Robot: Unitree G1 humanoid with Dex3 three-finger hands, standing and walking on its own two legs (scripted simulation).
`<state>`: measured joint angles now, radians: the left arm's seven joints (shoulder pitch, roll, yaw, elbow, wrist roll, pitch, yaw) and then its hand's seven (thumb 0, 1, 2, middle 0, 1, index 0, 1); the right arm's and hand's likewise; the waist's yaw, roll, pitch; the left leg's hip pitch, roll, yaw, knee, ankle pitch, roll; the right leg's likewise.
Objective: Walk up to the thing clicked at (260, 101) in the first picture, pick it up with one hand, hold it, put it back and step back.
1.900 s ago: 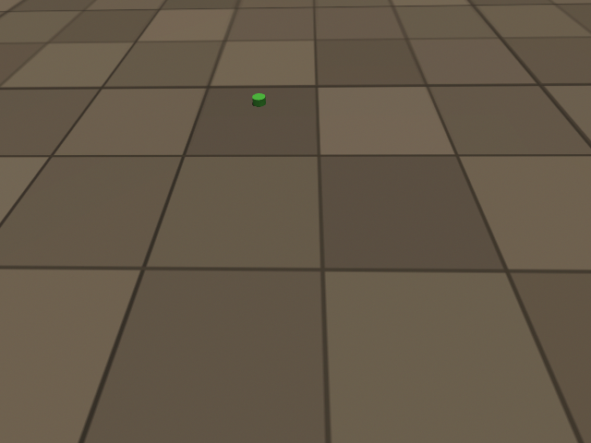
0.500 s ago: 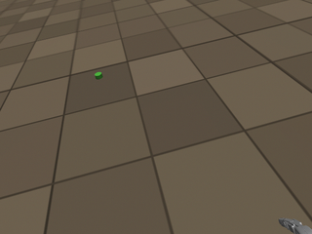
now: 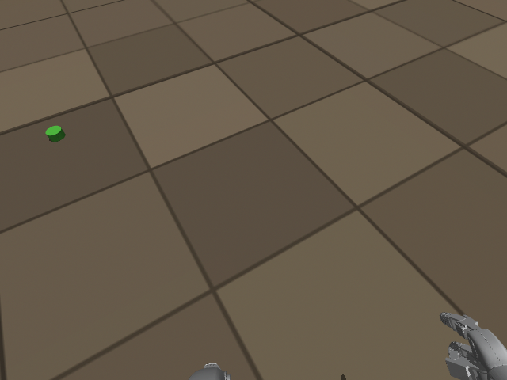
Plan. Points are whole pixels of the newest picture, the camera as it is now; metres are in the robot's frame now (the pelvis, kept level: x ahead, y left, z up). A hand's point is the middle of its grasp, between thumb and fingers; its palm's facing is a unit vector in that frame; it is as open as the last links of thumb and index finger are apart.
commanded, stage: walk up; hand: left
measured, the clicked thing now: (55, 133) +1.50 +1.13 -0.71
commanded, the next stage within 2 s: none
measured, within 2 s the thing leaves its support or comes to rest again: neither
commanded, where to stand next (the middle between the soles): +1.08 +1.32 m, yaw -54 degrees
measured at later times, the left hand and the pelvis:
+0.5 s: hand (71, 226) +0.45 +0.39 -0.08, palm faces -0.21 -0.78 -0.58, open 7.4 cm; pelvis +0.27 +0.12 +0.01, yaw -13 degrees
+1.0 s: hand (55, 149) +0.72 +0.54 -0.11, palm faces -0.43 -0.70 -0.57, open 7.4 cm; pelvis +0.52 +0.29 +0.00, yaw -25 degrees
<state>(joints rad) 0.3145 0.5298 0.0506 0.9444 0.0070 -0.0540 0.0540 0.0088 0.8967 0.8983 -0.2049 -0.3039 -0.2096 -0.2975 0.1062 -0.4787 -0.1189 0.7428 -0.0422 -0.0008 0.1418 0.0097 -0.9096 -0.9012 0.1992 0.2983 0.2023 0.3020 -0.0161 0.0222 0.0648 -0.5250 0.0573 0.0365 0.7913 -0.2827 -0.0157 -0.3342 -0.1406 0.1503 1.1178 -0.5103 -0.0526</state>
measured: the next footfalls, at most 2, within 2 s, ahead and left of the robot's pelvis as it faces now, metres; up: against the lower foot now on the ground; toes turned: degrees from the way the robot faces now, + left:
right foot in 0.32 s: +0.33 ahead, -0.05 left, +0.00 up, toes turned -19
left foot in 0.68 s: +0.55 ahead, +0.34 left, +0.00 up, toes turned -16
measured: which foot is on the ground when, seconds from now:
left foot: down 0.00-0.32, up 0.34-0.66, down 0.68-1.00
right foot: up 0.00-0.30, down 0.32-0.68, up 0.70-0.98, down 1.00-1.00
